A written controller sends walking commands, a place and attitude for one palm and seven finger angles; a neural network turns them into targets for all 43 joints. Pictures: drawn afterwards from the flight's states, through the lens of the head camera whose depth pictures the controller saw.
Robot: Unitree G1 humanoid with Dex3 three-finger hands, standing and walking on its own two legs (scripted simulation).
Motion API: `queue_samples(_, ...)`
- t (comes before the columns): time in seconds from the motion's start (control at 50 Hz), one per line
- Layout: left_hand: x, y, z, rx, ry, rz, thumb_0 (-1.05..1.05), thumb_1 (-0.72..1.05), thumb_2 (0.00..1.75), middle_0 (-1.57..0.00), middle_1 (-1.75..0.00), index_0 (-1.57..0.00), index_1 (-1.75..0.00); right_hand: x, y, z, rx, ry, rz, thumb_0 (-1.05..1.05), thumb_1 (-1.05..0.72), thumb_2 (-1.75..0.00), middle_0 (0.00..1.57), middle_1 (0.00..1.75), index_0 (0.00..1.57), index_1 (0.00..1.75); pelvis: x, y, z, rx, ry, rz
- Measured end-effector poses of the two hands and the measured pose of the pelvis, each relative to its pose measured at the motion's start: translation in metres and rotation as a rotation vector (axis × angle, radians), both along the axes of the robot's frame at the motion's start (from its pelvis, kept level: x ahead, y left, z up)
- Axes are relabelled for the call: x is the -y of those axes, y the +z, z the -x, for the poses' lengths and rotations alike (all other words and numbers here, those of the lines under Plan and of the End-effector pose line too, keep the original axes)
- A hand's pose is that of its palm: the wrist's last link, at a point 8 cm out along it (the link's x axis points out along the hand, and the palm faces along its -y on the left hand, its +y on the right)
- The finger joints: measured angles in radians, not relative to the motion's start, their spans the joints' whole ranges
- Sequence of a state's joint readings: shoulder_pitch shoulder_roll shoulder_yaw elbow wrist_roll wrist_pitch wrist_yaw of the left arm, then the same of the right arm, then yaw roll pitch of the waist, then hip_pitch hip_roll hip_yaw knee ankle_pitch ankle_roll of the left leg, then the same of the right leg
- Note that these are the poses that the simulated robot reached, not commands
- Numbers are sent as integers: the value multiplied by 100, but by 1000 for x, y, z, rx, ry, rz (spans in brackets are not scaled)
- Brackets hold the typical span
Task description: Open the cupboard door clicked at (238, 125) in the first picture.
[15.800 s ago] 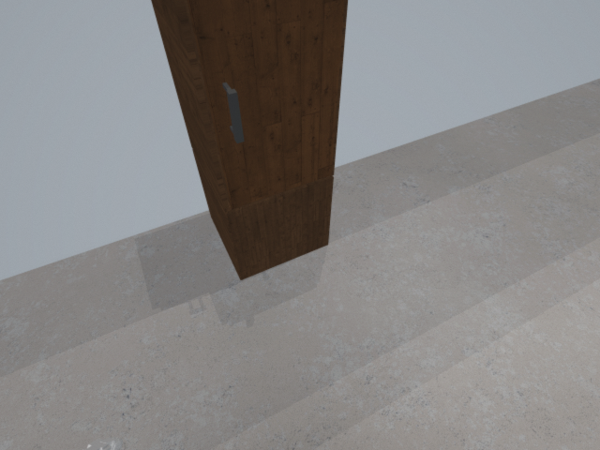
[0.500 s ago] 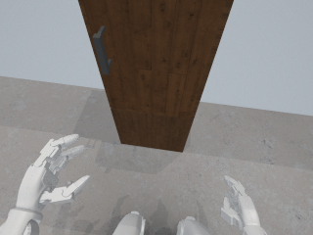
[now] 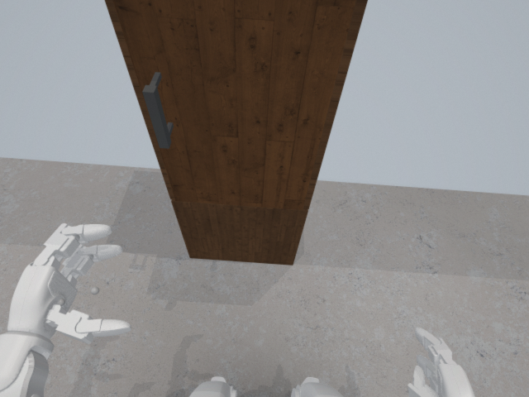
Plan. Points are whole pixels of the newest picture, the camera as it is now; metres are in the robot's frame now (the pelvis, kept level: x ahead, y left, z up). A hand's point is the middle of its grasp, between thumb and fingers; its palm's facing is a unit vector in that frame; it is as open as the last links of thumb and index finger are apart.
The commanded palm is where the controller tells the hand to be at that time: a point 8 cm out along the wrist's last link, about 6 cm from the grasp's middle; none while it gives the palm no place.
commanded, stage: raise the hand with hooked fingers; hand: left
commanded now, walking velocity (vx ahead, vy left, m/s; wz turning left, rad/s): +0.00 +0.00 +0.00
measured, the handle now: (161, 112) +0.59 +0.23 +0.06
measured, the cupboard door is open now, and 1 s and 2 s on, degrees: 0 0 0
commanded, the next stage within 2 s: move the hooked fingers beside the handle in 0.94 s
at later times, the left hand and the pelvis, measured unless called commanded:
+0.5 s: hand (52, 246) +0.29 +0.30 +0.08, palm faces +0.01 -1.00 -0.04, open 14.0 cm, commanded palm +0.26 +0.34 +0.08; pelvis +0.00 +0.02 +0.01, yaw +0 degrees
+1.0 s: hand (64, 250) +0.29 +0.28 +0.08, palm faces +0.01 -1.00 -0.04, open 14.0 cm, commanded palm +0.26 +0.33 +0.08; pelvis +0.00 +0.01 +0.01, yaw +0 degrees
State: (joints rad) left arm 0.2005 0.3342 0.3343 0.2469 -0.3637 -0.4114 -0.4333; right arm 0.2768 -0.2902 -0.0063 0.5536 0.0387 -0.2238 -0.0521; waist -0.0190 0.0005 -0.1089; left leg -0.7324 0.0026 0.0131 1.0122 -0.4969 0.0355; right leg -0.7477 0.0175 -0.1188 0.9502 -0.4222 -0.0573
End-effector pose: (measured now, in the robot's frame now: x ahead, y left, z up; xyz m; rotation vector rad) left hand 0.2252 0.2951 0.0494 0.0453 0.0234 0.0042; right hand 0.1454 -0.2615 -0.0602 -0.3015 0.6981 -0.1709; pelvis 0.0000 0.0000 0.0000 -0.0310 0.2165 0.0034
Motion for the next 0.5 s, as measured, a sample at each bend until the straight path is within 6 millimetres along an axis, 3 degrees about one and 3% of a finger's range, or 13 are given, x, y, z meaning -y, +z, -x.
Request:
queue_samples(0.14, -18, 10, -11, 0, 1, 5, 0, -41, 34, -30, -114, -30, -114, -32, 5, -19, 40, 64, -49, 1, -91, -90, 20, 30, 20, 30, -8, 4, -1, 15, 6, 9)
queue_samples(0.26, -34, 19, -20, 3, 6, 3, -1, -47, 32, -30, -118, -30, -118, -50, 4, -22, 29, 91, -74, 1, -90, -90, 20, 30, 20, 30, -15, 7, -2, 22, 8, 13)
queue_samples(0.5, -57, 35, -43, 11, 1, 7, -1, -50, 30, -30, -120, -30, -120, -41, 2, 3, -49, 47, -39, 1, -90, -90, 20, 30, 20, 30, -21, 13, -1, 30, 2, 14)
